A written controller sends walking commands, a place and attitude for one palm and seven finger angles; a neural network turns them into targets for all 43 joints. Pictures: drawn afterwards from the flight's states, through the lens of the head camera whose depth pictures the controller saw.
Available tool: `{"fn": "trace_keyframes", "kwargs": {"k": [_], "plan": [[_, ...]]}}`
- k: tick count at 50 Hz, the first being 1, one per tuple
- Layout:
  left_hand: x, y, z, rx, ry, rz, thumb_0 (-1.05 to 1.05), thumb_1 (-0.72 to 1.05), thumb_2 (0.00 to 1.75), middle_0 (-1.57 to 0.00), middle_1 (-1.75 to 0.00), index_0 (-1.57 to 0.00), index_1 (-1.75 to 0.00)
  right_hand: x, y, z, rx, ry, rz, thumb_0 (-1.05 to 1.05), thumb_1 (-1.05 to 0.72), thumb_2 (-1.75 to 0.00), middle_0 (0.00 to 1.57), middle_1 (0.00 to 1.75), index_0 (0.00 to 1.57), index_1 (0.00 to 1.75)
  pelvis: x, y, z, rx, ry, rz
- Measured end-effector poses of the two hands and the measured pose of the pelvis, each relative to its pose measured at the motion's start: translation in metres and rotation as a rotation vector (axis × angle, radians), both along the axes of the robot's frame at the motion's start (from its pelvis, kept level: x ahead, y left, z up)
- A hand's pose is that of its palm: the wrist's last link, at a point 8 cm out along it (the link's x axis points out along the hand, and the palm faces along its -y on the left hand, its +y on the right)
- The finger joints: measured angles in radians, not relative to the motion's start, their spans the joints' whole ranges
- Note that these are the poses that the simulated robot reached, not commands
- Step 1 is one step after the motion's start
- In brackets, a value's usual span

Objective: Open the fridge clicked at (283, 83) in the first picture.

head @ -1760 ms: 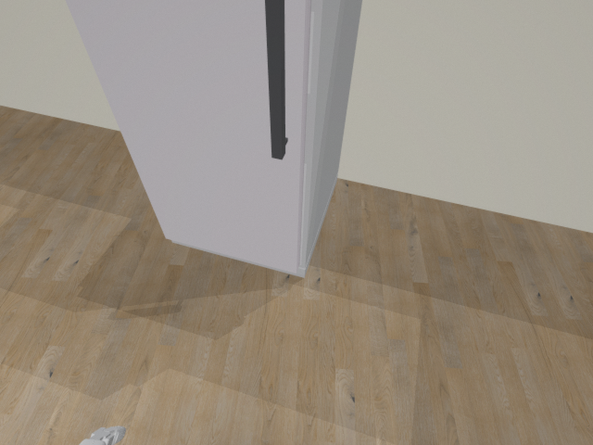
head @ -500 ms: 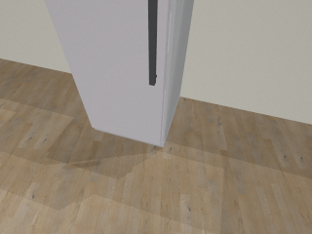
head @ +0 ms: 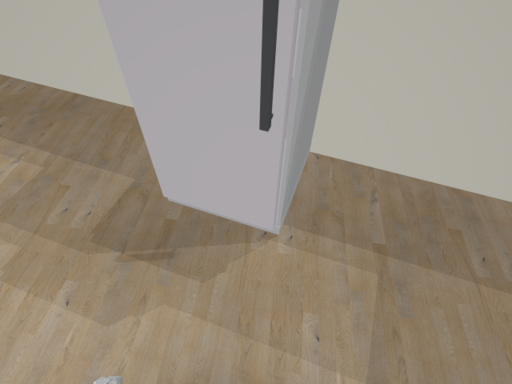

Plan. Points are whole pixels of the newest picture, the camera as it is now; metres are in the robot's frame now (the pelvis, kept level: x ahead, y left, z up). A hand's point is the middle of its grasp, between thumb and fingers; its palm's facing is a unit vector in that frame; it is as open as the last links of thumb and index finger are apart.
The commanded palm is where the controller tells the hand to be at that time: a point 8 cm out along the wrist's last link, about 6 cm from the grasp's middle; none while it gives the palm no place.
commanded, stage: walk to a spot facing it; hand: right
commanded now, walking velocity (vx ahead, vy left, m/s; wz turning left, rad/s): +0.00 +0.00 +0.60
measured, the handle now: (271, 54) +0.80 +0.00 +0.12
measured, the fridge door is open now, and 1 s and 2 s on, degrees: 0 0 0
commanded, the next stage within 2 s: none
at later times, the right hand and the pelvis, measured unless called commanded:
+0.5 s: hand out of the picture +0.07 -0.19 -0.17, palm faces -0.18 +0.96 -0.23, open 7.3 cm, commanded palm none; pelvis -0.02 +0.00 +0.00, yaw +15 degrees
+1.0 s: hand (342, 382) +0.17 -0.14 -0.16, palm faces -0.56 +0.80 -0.21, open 7.4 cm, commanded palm none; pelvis -0.04 -0.04 +0.00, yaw +35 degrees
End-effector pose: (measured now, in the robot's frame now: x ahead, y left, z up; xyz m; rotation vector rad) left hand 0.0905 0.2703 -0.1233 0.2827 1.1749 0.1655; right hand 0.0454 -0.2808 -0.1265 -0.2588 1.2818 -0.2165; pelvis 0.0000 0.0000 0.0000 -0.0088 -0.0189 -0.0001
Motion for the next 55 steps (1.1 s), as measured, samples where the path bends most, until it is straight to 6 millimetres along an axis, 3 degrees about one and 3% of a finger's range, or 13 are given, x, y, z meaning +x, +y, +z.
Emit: {"fn": "trace_keyframes", "kwargs": {"k": [5, 10, 17, 22, 29, 34, 39, 45, 55], "plan": [[-0.025, -0.005, -0.018, -0.052, 0.003, 0.068, 0.0, 0.9, 0.9, -0.2, -0.3, -0.21, -0.3, 0.001, 0.023, -0.011, 0.031, 0.024, 0.042, 0.0, -0.91, -0.89, 0.2, 0.3, 0.2, 0.3, -0.008, 0.008, -0.01, -0.023, -0.006, 0.067], [-0.049, 0.003, -0.04, -0.091, 0.04, 0.129, 0.0, 0.9, 0.9, -0.2, -0.3, -0.21, -0.3, 0.0, 0.049, -0.017, 0.04, 0.004, 0.075, 0.0, -0.91, -0.89, 0.2, 0.3, 0.2, 0.3, -0.014, 0.019, -0.021, -0.007, -0.008, 0.105], [-0.071, 0.007, -0.022, -0.087, 0.05, 0.2, 0.01, 0.91, 0.9, -0.2, -0.3, -0.2, -0.3, -0.003, 0.066, -0.007, 0.074, 0.04, 0.113, 0.0, -0.91, -0.89, 0.2, 0.3, 0.2, 0.3, -0.02, 0.019, -0.005, -0.01, 0.025, 0.17], [-0.079, 0.005, -0.01, -0.054, 0.019, 0.256, 0.01, 0.91, 0.9, -0.2, -0.3, -0.2, -0.3, 0.011, 0.058, -0.007, 0.084, 0.03, 0.162, 0.0, -0.91, -0.89, 0.2, 0.3, 0.21, 0.3, -0.022, 0.009, -0.001, -0.011, 0.04, 0.229], [-0.089, -0.015, 0.005, 0.009, -0.071, 0.328, 0.01, 0.91, 0.9, -0.2, -0.3, -0.2, -0.3, 0.045, 0.025, -0.019, 0.087, -0.006, 0.246, 0.0, -0.91, -0.89, 0.2, 0.3, 0.2, 0.3, -0.025, -0.023, -0.007, 0.01, 0.053, 0.315], [-0.121, -0.042, 0.016, 0.031, -0.065, 0.381, 0.0, 0.91, 0.9, -0.2, -0.3, -0.2, -0.3, 0.079, 0.01, -0.018, 0.098, -0.038, 0.323, 0.0, -0.91, -0.89, 0.2, 0.3, 0.2, 0.3, -0.029, -0.04, -0.002, 0.021, 0.032, 0.374], [-0.156, -0.065, 0.018, 0.015, -0.025, 0.46, 0.0, 0.9, 0.9, -0.2, -0.3, -0.21, -0.3, 0.104, 0.012, -0.009, 0.11, -0.062, 0.401, 0.0, -0.91, -0.89, 0.2, 0.3, 0.2, 0.3, -0.029, -0.049, 0.004, 0.044, 0.021, 0.445], [-0.207, -0.085, 0.008, -0.03, 0.024, 0.593, 0.0, 0.9, 0.9, -0.2, -0.3, -0.21, -0.3, 0.126, 0.043, -0.007, 0.119, -0.047, 0.523, 0.0, -0.91, -0.89, 0.19, 0.3, 0.2, 0.3, -0.033, -0.049, 0.003, 0.043, 0.017, 0.534], [-0.306, -0.091, -0.032, -0.108, 0.158, 0.8, 0.01, 0.9, 0.9, -0.2, -0.3, -0.21, -0.3, 0.151, 0.136, -0.004, 0.123, -0.152, 0.746, 0.0, -0.91, -0.89, 0.2, 0.3, 0.2, 0.3, -0.054, -0.026, -0.017, 0.027, 0.029, 0.663]]}}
